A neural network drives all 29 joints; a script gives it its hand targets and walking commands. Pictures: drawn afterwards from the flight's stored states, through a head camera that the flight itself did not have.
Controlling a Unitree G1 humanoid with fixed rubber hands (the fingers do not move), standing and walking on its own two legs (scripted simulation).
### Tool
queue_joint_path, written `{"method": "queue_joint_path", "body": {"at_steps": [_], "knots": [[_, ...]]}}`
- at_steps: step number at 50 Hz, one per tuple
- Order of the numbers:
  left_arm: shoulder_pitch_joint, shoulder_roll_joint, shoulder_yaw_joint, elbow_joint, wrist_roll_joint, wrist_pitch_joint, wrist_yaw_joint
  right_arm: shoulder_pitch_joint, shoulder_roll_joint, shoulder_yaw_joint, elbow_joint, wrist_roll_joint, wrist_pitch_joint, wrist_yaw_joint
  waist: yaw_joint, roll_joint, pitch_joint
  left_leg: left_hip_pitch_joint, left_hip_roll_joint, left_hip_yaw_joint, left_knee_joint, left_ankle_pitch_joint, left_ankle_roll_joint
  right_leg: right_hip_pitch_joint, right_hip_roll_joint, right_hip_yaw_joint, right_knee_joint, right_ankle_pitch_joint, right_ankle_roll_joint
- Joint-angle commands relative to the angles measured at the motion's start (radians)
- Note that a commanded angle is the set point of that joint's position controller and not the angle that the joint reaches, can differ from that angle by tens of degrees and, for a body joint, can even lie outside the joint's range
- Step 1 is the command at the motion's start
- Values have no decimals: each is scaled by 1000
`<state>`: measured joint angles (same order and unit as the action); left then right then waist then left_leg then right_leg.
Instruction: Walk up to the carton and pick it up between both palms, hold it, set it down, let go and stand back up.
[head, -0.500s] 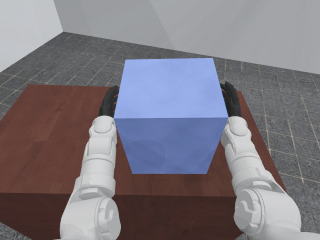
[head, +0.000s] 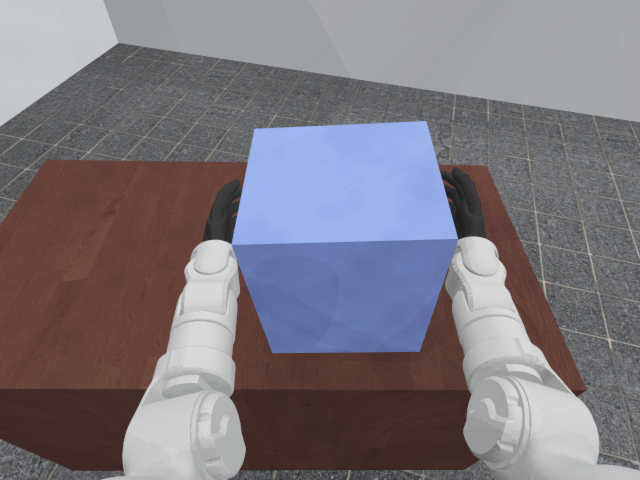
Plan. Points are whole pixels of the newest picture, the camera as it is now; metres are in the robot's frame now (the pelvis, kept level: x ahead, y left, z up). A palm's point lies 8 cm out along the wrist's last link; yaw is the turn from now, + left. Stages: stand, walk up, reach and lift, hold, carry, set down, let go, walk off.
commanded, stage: set down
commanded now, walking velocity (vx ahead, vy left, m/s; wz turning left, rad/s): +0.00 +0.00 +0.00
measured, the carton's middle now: (342, 247) +0.42 -0.01 +0.04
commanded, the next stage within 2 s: none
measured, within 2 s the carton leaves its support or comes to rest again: rests again in 1.78 s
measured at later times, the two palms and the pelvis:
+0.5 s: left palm (227, 247) +0.41 +0.15 +0.06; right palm (462, 238) +0.41 -0.16 +0.08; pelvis +0.00 +0.00 +0.00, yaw -1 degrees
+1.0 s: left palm (225, 258) +0.40 +0.15 +0.04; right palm (455, 247) +0.40 -0.16 +0.06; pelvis +0.00 +0.00 +0.00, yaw -1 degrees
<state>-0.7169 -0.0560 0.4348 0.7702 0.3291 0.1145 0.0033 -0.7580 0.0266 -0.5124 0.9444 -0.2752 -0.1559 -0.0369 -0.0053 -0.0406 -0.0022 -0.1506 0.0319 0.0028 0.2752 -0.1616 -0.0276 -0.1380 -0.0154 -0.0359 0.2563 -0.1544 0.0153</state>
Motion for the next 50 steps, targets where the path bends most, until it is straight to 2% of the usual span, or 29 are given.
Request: {"method": "queue_joint_path", "body": {"at_steps": [1,16,27,39,40,41,45,50], "knots": [[-660,-447,-271,-97,-29,-95,-76,-526,484,285,-52,-54,-53,141,1,26,-516,90,-39,120,29,359,-23,256,33,-84,78,479,53],[-667,-448,-234,-25,-19,-149,-63,-505,504,240,2,-103,-66,154,6,39,-548,82,-29,120,52,414,-28,200,33,-82,93,504,48],[-677,-446,-214,12,-10,-196,-57,-497,525,225,19,-134,-85,154,10,31,-565,38,-27,125,44,381,-20,201,27,-74,100,504,49],[-683,-440,-185,49,11,-239,-53,-486,530,186,39,-172,-100,156,9,30,-563,14,-24,129,31,329,-17,176,24,-71,88,443,44],[-675,-427,-166,49,14,-252,-57,-474,541,189,15,-171,-114,156,41,29,-578,2,-26,136,36,327,-6,184,20,-61,91,420,40],[-675,-422,-163,58,19,-259,-57,-476,536,185,16,-175,-119,156,32,27,-576,-3,-24,135,32,317,-5,192,19,-62,94,423,43],[-656,-413,-154,72,28,-268,-58,-457,526,176,28,-182,-118,154,29,28,-537,-9,-24,133,27,300,-3,188,18,-61,89,397,41],[-652,-432,-169,68,26,-279,-54,-450,522,164,38,-192,-135,151,18,33,-551,31,-18,130,48,349,-17,128,29,-71,80,380,34]]}}
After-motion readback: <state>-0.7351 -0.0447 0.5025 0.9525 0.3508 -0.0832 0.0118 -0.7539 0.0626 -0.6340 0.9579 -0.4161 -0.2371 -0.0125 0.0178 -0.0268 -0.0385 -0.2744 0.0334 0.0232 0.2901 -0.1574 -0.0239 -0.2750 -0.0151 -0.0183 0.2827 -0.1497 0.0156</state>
